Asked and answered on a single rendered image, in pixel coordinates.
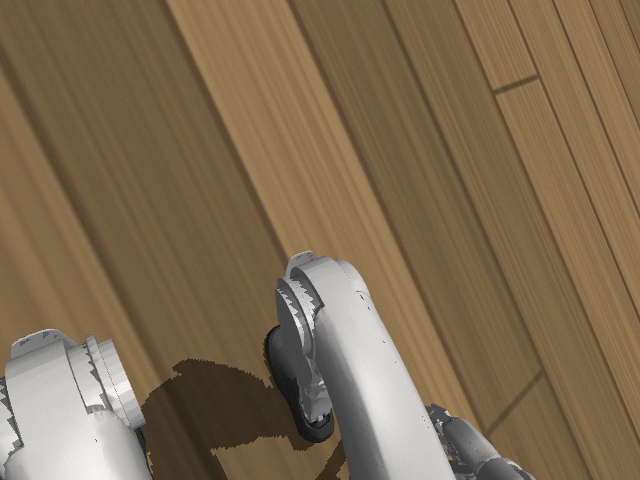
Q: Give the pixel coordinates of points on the right robot arm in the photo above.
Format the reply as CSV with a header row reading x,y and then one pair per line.
x,y
502,469

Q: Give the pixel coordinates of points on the right robot hand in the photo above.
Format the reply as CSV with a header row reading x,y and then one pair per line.
x,y
469,449

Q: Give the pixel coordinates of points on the left robot foot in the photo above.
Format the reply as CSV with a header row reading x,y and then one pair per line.
x,y
142,442

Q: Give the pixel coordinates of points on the right robot foot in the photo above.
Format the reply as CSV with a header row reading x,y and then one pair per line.
x,y
286,383

